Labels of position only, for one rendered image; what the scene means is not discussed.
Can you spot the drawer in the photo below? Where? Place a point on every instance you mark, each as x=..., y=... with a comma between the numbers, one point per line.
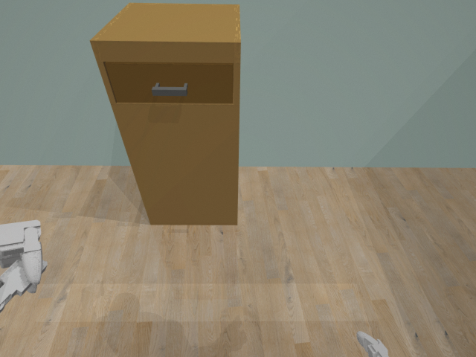
x=132, y=82

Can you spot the handle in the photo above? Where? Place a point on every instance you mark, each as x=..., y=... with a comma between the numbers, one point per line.
x=169, y=91

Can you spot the right robot hand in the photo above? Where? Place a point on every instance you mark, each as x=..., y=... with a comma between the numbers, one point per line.
x=374, y=348

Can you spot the left robot hand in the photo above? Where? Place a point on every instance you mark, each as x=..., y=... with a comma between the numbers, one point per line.
x=21, y=251

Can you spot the cabinet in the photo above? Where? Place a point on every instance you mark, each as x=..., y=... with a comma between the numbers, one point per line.
x=184, y=156

